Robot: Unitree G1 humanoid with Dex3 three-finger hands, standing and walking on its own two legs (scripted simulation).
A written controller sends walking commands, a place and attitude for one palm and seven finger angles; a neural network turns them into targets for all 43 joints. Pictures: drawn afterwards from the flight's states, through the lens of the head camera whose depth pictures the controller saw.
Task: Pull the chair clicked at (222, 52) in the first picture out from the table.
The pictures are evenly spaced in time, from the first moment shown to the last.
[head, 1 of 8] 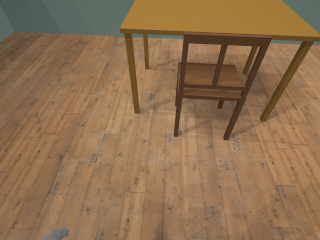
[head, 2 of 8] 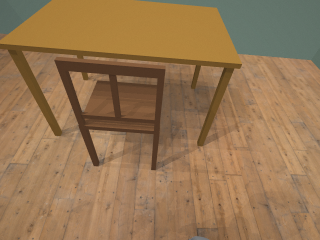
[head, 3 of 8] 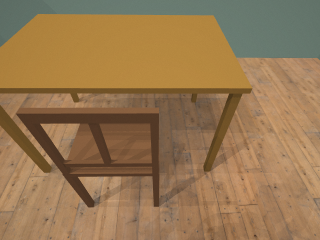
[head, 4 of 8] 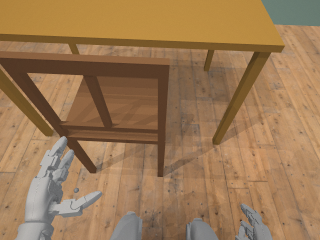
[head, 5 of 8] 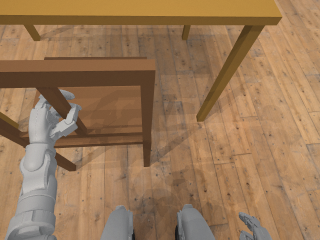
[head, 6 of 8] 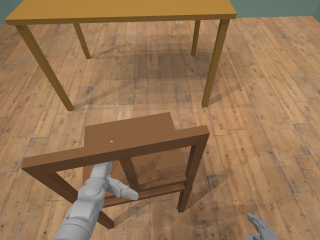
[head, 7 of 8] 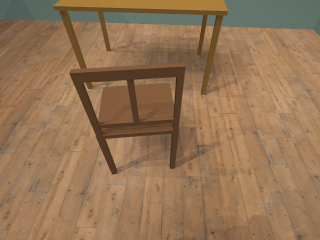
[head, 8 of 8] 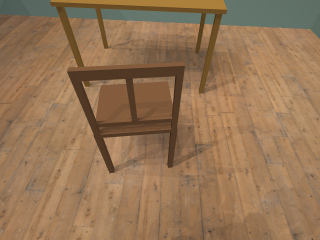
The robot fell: no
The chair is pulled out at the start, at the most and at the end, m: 0.00 0.60 0.60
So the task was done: yes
